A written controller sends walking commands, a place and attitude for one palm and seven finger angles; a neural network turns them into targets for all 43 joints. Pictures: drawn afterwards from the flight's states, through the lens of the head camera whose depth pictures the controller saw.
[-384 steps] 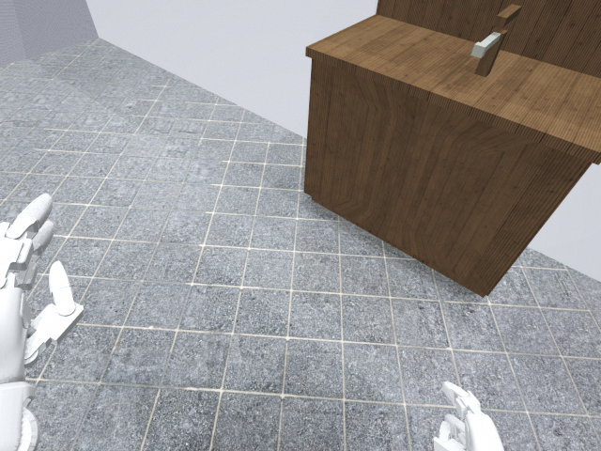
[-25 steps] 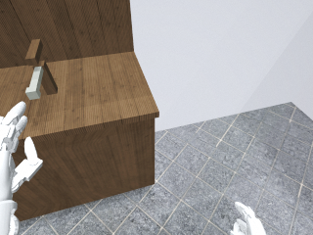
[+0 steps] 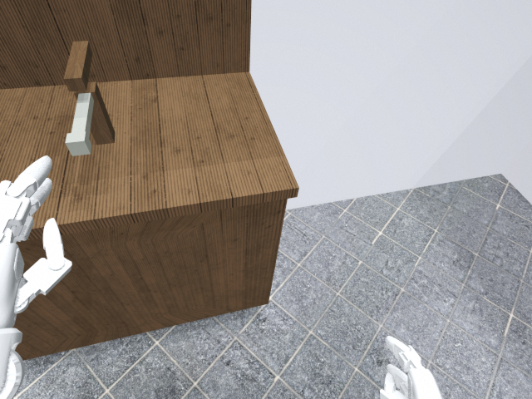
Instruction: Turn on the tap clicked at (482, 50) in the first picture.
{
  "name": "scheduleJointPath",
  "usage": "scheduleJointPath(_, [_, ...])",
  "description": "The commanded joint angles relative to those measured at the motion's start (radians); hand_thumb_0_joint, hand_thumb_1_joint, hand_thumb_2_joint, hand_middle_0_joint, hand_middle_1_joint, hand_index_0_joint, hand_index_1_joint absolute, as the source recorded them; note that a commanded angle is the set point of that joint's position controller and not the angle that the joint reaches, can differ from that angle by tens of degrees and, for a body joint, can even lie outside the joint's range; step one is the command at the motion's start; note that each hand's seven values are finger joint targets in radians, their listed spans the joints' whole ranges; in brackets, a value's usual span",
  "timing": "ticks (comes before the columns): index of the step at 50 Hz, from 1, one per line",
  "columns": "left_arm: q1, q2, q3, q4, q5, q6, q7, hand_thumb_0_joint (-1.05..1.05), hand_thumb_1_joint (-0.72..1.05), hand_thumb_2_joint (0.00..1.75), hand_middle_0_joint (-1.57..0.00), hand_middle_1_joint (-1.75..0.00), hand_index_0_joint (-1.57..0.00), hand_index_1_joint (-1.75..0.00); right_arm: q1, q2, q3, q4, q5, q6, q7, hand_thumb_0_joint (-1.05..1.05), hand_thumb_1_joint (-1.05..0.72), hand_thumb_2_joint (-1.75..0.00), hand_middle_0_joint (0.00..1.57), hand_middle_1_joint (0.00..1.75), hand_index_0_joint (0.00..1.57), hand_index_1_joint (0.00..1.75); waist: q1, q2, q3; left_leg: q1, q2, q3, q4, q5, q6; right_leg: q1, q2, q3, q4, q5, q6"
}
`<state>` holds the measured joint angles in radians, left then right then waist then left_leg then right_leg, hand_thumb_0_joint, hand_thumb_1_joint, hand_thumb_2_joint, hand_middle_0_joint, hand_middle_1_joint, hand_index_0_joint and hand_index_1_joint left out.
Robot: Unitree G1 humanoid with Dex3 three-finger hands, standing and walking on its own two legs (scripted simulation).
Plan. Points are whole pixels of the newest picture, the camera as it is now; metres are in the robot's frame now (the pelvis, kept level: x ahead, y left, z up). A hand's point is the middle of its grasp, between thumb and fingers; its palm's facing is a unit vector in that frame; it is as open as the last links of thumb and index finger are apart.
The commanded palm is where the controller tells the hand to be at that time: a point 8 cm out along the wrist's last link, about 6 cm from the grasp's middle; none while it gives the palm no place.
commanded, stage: shuffle to correct the standing spot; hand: left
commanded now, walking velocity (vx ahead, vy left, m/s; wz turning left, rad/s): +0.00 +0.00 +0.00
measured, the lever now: (78, 143) +0.45 +0.36 +0.11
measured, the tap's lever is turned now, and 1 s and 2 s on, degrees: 0 0 0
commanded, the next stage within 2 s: come to a stop and stand still in 0.88 s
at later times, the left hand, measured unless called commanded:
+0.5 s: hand (89, 213) +0.28 +0.25 +0.16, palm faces +0.39 -0.85 -0.36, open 7.4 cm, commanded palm +0.22 +0.28 +0.18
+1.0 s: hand (121, 189) +0.32 +0.22 +0.17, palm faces +0.35 -0.83 -0.44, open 7.4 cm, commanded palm +0.25 +0.26 +0.18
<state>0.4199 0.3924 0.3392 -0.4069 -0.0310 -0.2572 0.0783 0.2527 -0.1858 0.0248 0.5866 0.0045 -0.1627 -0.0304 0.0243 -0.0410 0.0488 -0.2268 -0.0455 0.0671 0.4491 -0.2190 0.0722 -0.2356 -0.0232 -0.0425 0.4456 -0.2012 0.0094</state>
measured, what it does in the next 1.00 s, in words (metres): lifts its right foot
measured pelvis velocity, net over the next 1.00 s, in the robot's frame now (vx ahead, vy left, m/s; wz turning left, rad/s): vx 0.09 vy -0.01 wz -0.01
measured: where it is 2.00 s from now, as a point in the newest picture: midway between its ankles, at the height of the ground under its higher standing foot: outside the picture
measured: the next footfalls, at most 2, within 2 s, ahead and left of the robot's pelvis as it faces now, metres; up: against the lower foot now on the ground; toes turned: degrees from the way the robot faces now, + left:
right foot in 1.06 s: +0.22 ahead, -0.10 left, +0.00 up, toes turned +2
left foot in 1.32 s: +0.20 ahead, +0.11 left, +0.00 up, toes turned +5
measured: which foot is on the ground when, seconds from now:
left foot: down 0.00-1.00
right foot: down 0.00-0.78, up 0.80-1.00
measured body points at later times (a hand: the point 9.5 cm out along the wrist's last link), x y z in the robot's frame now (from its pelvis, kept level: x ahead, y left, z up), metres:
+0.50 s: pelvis +0.05 +0.00 -0.01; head +0.07 +0.02 +0.44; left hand +0.25 +0.29 +0.18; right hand +0.23 -0.22 -0.08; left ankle +0.02 +0.07 -0.74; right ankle +0.02 -0.13 -0.74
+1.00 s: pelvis +0.09 -0.01 -0.01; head +0.11 -0.02 +0.44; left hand +0.29 +0.26 +0.19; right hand +0.23 -0.24 -0.10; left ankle +0.02 +0.07 -0.74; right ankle +0.16 -0.10 -0.71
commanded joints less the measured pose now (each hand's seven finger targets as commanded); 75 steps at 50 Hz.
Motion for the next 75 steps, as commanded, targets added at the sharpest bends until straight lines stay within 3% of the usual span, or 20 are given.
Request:
scheduleJointPath(1, [-0.194,0.146,0.128,-0.26,-0.018,-0.076,0.03,0.0,0.9,0.9,-0.2,-0.3,-0.2,-0.3,-0.11,-0.125,-0.048,-0.159,-0.005,-0.068,-0.005,0.0,-0.9,-0.9,0.2,0.3,0.2,0.3,0.003,0.13,-0.167,-0.007,0.138,-0.164,-0.132,0.112,-0.062,0.135,-0.02,0.045,-0.017,0.104,-0.028])
scheduleJointPath(14, [-0.141,0.132,0.117,-0.28,-0.012,-0.02,0.041,0.0,0.9,0.9,-0.2,-0.3,-0.2,-0.3,-0.117,-0.136,-0.052,-0.169,-0.011,0.003,0.007,0.0,-0.9,-0.9,0.2,0.3,0.2,0.3,-0.018,0.174,-0.157,0.101,0.171,-0.175,-0.014,0.323,-0.074,0.012,0.03,-0.019,0.08,0.059,-0.062])
scheduleJointPath(29, [-0.063,0.162,0.165,-0.304,-0.029,-0.022,0.065,0.0,0.9,0.9,-0.2,-0.3,-0.2,-0.3,-0.122,-0.139,-0.061,-0.182,0.008,0.034,-0.001,0.0,-0.9,-0.9,0.2,0.3,0.2,0.3,-0.022,0.1,-0.196,-0.035,0.111,-0.109,0.201,0.315,-0.037,0.127,-0.046,0.106,0.174,0.249,-0.113])
scheduleJointPath(32, [-0.071,0.167,0.168,-0.298,-0.03,-0.028,0.071,0.0,0.9,0.9,-0.2,-0.3,-0.2,-0.3,-0.124,-0.135,-0.065,-0.176,0.01,0.037,-0.002,0.0,-0.9,-0.9,0.2,0.3,0.2,0.3,-0.02,-0.003,-0.176,-0.134,0.056,-0.045,0.327,0.21,-0.047,0.176,-0.131,0.237,0.109,0.278,-0.167])
scheduleJointPath(35, [-0.079,0.172,0.183,-0.284,-0.026,-0.039,0.082,0.0,0.9,0.9,-0.2,-0.3,-0.2,-0.3,-0.129,-0.12,-0.058,-0.161,0.008,0.044,0.0,0.0,-0.9,-0.9,0.2,0.3,0.2,0.3,-0.01,-0.058,-0.109,-0.227,0.044,-0.022,0.297,-0.144,-0.048,0.19,-0.232,0.33,0.052,0.253,-0.206])
scheduleJointPath(37, [-0.096,0.147,0.155,-0.278,-0.028,-0.033,0.077,0.0,0.9,0.9,-0.2,-0.3,-0.2,-0.3,-0.116,-0.117,-0.055,-0.15,0.007,0.053,-0.007,0.0,-0.9,-0.9,0.2,0.3,0.2,0.3,-0.04,0.018,-0.08,-0.038,0.056,-0.048,0.081,-0.068,-0.023,0.035,-0.15,0.199,0.147,0.127,-0.134])
scheduleJointPath(39, [-0.117,0.138,0.136,-0.321,-0.023,-0.039,0.071,0.0,0.9,0.9,-0.2,-0.3,-0.2,-0.3,-0.106,-0.146,-0.066,-0.171,0.008,0.042,-0.01,0.0,-0.9,-0.9,0.2,0.3,0.2,0.3,-0.064,0.306,-0.103,0.256,0.233,-0.382,-0.041,0.409,0.053,-0.266,0.054,-0.027,0.484,-0.011,-0.024])
scheduleJointPath(41, [-0.138,0.173,0.15,-0.35,-0.02,-0.041,0.065,0.0,0.9,0.9,-0.2,-0.3,-0.2,-0.3,-0.108,-0.132,-0.073,-0.162,-0.019,0.029,0.002,0.0,-0.9,-0.9,0.2,0.3,0.2,0.3,-0.069,0.276,-0.128,0.505,0.318,-0.491,-0.029,0.728,0.079,-0.531,0.053,0.002,0.682,-0.33,-0.035])
scheduleJointPath(43, [-0.056,0.134,0.138,-0.299,-0.015,-0.018,0.06,0.0,0.9,0.9,-0.2,-0.3,-0.2,-0.3,-0.089,-0.144,-0.089,-0.158,-0.012,0.036,0.012,0.0,-0.9,-0.9,0.2,0.3,0.2,0.3,-0.058,0.17,-0.084,0.393,0.303,-0.377,-0.03,0.569,0.121,-0.533,0.019,0.011,0.665,-0.262,-0.04])
scheduleJointPath(45, [-0.015,0.128,0.141,-0.306,-0.011,-0.015,0.055,0.0,0.9,0.9,-0.2,-0.3,-0.2,-0.3,-0.101,-0.14,-0.083,-0.162,0.0,0.033,0.011,0.0,-0.9,-0.9,0.2,0.3,0.2,0.3,-0.04,0.181,-0.052,0.233,0.266,-0.26,-0.074,0.474,0.1,-0.406,-0.002,-0.028,0.526,-0.156,-0.037])
scheduleJointPath(50, [0.007,0.161,0.189,-0.258,-0.018,-0.016,0.058,0.0,0.9,0.9,-0.2,-0.3,-0.2,-0.3,-0.127,-0.138,-0.062,-0.172,0.003,0.029,-0.012,0.0,-0.9,-0.9,0.2,0.3,0.2,0.3,0.0,0.162,-0.158,-0.11,0.178,-0.074,0.161,0.409,0.008,0.241,0.058,-0.135,0.083,0.091,-0.047])
scheduleJointPath(51, [0.012,0.166,0.189,-0.227,-0.016,-0.013,0.057,0.0,0.9,0.9,-0.2,-0.3,-0.2,-0.3,-0.14,-0.129,-0.058,-0.174,0.009,0.032,-0.013,0.0,-0.9,-0.9,0.2,0.3,0.2,0.3,0.013,0.037,-0.193,-0.236,0.137,-0.042,0.355,0.283,-0.008,0.398,-0.006,-0.037,0.042,0.111,-0.079])
scheduleJointPath(52, [-0.013,0.189,0.207,-0.22,-0.019,-0.016,0.055,0.0,0.9,0.9,-0.2,-0.3,-0.2,-0.3,-0.132,-0.131,-0.075,-0.178,0.008,0.031,-0.01,0.0,-0.9,-0.9,0.2,0.3,0.2,0.3,0.008,-0.149,-0.258,-0.363,0.028,0.016,0.662,0.015,-0.03,0.444,-0.216,0.313,-0.02,0.095,-0.186])
scheduleJointPath(53, [-0.053,0.215,0.243,-0.237,-0.03,-0.032,0.053,0.0,0.9,0.9,-0.2,-0.3,-0.2,-0.3,-0.136,-0.147,-0.081,-0.183,-0.001,0.027,-0.006,0.0,-0.9,-0.9,0.2,0.3,0.2,0.3,0.0,-0.163,-0.216,-0.402,0.015,-0.073,0.818,-0.309,-0.045,0.279,-0.369,0.576,-0.155,-0.04,-0.257])
scheduleJointPath(54, [-0.062,0.186,0.217,-0.25,-0.035,-0.038,0.047,0.0,0.9,0.9,-0.2,-0.3,-0.2,-0.3,-0.099,-0.151,-0.087,-0.162,0.0,0.035,0.004,0.0,-0.9,-0.9,0.2,0.3,0.2,0.3,0.001,-0.114,-0.171,-0.362,0.054,-0.14,0.851,-0.322,-0.06,0.109,-0.388,0.629,-0.225,-0.324,-0.259])
scheduleJointPath(56, [-0.092,0.176,0.186,-0.285,-0.021,-0.033,0.043,0.0,0.9,0.9,-0.2,-0.3,-0.2,-0.3,-0.125,-0.139,-0.069,-0.147,0.004,0.061,0.016,0.0,-0.9,-0.9,0.2,0.3,0.2,0.3,-0.006,-0.047,-0.077,-0.294,0.119,-0.157,0.731,-0.258,-0.069,-0.07,-0.343,0.485,-0.234,-0.376,-0.228])
scheduleJointPath(59, [-0.125,0.138,0.133,-0.302,-0.013,-0.016,0.06,0.0,0.9,0.9,-0.2,-0.3,-0.2,-0.3,-0.138,-0.105,-0.037,-0.136,-0.012,0.055,-0.003,0.0,-0.9,-0.9,0.2,0.3,0.2,0.3,-0.015,-0.076,-0.113,-0.044,0.086,-0.025,0.411,-0.152,-0.063,-0.198,-0.243,0.194,-0.225,-0.292,-0.149])
scheduleJointPath(63, [-0.118,0.132,0.116,-0.3,-0.008,0.005,0.08,0.0,0.9,0.9,-0.2,-0.3,-0.2,-0.3,-0.129,-0.103,-0.039,-0.135,-0.016,0.032,-0.032,0.0,-0.9,-0.9,0.2,0.3,0.2,0.3,-0.009,0.023,-0.099,0.094,0.028,0.032,0.089,-0.076,-0.065,-0.173,-0.173,0.134,-0.19,-0.408,-0.087])
scheduleJointPath(68, [-0.081,0.123,0.127,-0.267,-0.01,0.012,0.082,0.0,0.9,0.9,-0.2,-0.3,-0.2,-0.3,-0.135,-0.125,-0.043,-0.169,0.002,0.021,-0.037,0.0,-0.9,-0.9,0.2,0.3,0.2,0.3,-0.002,0.182,-0.064,-0.126,0.165,-0.156,-0.136,-0.136,-0.032,0.025,-0.03,0.067,-0.017,-0.174,-0.016])
scheduleJointPath(75, [-0.107,0.097,0.08,-0.267,-0.007,0.031,0.075,0.0,0.9,0.9,-0.2,-0.3,-0.2,-0.3,-0.124,-0.128,-0.045,-0.172,-0.003,0.005,-0.027,0.0,-0.9,-0.9,0.2,0.3,0.2,0.3,-0.001,0.097,-0.178,-0.049,0.131,-0.079,-0.059,0.162,-0.079,0.149,-0.024,0.054,-0.035,0.206,-0.017])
